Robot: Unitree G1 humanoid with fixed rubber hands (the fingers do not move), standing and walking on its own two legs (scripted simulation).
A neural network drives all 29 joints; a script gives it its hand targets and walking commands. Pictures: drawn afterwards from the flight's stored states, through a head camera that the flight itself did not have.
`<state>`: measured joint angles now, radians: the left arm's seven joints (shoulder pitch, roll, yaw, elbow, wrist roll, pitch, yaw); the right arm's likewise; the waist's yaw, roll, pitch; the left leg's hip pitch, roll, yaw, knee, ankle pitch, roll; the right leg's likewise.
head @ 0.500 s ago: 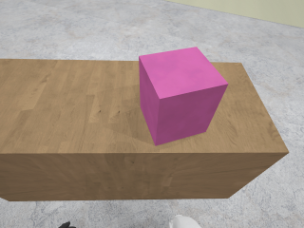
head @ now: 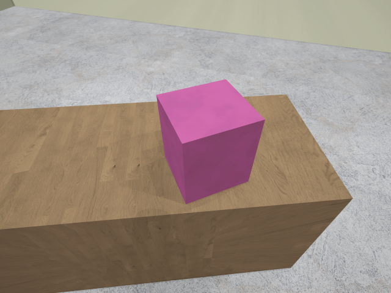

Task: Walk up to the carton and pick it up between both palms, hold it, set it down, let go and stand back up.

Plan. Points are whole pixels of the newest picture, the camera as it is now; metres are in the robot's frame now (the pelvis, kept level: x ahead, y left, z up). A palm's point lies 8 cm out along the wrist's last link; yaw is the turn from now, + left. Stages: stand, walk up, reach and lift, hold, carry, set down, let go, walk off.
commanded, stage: walk up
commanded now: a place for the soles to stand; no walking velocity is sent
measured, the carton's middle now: (205, 141) +0.53 -0.01 -0.01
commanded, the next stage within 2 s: none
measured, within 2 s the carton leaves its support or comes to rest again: neither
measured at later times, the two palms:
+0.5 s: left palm out of the picture +0.08 +0.25 -0.10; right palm out of the picture +0.10 -0.27 -0.10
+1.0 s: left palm out of the picture +0.09 +0.18 -0.11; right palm out of the picture +0.02 -0.38 -0.13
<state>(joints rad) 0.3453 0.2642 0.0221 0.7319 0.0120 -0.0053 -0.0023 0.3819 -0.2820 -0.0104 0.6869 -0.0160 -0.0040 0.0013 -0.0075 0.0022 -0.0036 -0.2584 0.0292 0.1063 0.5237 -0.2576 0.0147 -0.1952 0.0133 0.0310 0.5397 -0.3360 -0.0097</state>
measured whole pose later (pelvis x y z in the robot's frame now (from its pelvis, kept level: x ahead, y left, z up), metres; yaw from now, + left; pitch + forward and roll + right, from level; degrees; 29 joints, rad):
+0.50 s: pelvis +0.01 -0.01 +0.00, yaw +3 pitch -1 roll +0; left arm 0.32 0.27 0.01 0.69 0.01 0.00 0.00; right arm 0.35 -0.27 -0.01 0.66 -0.02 -0.01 0.00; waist 0.00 0.01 0.01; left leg -0.26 0.03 0.05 0.56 -0.28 0.00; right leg -0.16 0.02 -0.02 0.55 -0.36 -0.03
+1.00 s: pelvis +0.00 -0.09 -0.02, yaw +3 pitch -3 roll +0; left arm 0.30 0.28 0.05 0.65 0.03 0.01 -0.03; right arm 0.44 -0.33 -0.05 0.74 -0.02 0.02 -0.02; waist -0.04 0.01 0.10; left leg -0.29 0.12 -0.04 0.67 -0.34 -0.03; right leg -0.35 -0.05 -0.03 0.66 -0.24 0.01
